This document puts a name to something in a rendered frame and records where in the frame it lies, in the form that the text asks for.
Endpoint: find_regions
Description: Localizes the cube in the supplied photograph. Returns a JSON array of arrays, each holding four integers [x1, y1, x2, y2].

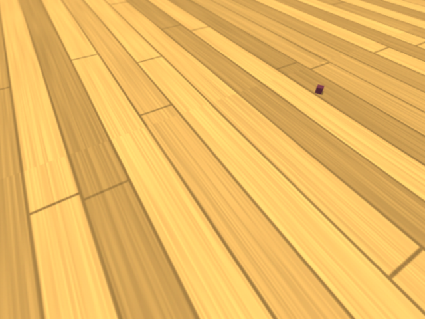
[[315, 84, 324, 94]]

